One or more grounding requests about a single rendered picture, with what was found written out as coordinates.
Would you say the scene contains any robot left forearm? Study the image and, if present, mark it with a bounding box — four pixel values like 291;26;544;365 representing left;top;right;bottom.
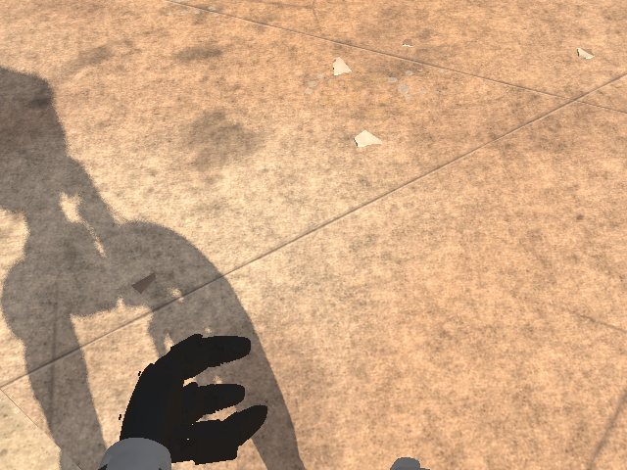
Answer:
98;438;171;470

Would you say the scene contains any robot left hand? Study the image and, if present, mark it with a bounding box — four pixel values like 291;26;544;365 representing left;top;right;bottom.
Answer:
119;334;267;465

